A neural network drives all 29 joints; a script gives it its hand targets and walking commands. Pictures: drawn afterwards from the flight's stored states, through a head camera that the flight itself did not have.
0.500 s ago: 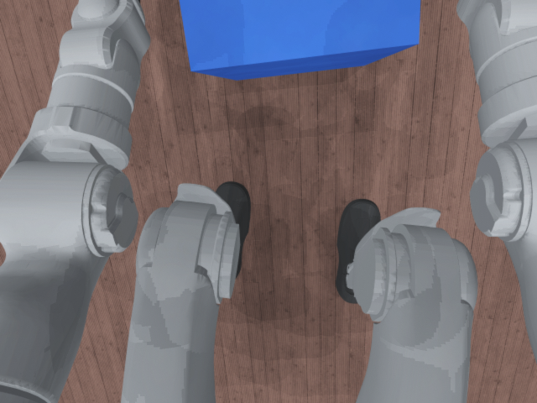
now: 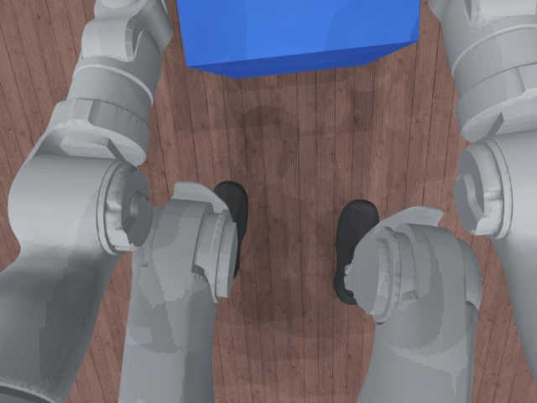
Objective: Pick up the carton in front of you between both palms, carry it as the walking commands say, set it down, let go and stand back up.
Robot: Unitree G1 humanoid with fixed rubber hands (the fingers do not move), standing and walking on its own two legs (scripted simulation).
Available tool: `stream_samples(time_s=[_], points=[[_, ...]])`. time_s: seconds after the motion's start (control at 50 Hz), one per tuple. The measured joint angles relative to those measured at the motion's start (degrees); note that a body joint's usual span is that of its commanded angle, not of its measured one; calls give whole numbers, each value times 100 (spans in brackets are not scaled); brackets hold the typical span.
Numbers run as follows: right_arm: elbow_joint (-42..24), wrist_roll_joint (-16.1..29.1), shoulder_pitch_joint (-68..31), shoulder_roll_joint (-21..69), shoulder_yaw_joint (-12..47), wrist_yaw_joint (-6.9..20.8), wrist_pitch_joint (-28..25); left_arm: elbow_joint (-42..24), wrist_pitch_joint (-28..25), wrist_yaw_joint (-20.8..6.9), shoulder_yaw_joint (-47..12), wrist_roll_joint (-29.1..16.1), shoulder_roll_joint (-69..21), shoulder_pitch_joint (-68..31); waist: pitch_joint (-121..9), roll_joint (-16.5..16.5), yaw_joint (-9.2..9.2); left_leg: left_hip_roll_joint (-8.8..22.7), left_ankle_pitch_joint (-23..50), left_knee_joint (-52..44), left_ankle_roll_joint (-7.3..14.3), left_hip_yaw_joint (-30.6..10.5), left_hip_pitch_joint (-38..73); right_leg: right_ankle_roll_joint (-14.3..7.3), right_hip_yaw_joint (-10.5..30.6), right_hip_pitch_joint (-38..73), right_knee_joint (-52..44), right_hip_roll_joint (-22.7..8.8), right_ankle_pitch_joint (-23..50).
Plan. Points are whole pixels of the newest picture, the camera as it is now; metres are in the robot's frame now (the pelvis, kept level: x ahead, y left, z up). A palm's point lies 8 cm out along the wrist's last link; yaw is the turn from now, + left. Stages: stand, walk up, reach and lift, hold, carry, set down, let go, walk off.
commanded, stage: reach and lift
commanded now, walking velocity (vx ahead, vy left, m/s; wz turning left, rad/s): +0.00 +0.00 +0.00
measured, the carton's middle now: out of the picture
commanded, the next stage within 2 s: none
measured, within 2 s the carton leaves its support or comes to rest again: leaves its support in 0.32 s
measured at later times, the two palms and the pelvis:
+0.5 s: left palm out of the picture +0.53 +0.17 -0.10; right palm out of the picture +0.56 -0.13 -0.10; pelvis +0.01 +0.00 +0.01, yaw -2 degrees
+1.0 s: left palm out of the picture +0.49 +0.16 +0.07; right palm out of the picture +0.51 -0.14 +0.07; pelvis +0.00 +0.00 +0.13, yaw -2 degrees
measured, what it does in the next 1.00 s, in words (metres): rises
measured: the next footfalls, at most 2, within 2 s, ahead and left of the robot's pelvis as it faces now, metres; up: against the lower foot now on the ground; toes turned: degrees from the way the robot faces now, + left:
none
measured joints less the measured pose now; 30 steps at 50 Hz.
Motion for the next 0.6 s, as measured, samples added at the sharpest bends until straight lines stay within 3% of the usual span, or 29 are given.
stream_samples(time_s=[0.12,0.2,0.28,0.34,0.4,0.46,0.6], points=[[217,-499,-279,103,-407,-43,220,-211,252,-11,540,466,-115,-49,148,-29,-15,-17,-9,51,-23,-22,89,-5,-3,80,52,37,0],[-102,-820,-22,221,-845,105,448,-468,611,-291,716,740,-89,102,20,-71,-18,-25,-120,194,-40,-54,47,-18,-25,37,179,66,-92],[-551,-832,384,351,-980,80,588,-780,831,-368,681,693,-101,356,-195,-64,-30,-58,-223,289,-56,-88,-24,-22,-41,-22,262,83,-196],[-933,-725,761,434,-919,-95,703,-1125,986,-252,611,566,-207,620,-426,-52,-11,-110,-269,299,-88,-130,-78,-1,-38,-71,261,119,-237],[-1381,-617,1152,594,-888,-327,872,-1635,1126,174,603,501,-441,1018,-770,-51,-8,-216,-257,238,-145,-210,-130,69,-4,-108,174,211,-231],[-1795,-675,1515,765,-1011,-320,1053,-2122,1261,146,717,581,-617,1494,-1244,-53,-54,-327,-219,73,-210,-296,-138,169,51,-101,-14,317,-181],[-1813,-1523,1959,1320,-2003,-79,1329,-2281,1576,-192,1444,1484,-1088,1983,-2401,-155,-123,-335,-20,-665,-203,-344,163,260,141,194,-805,449,95]])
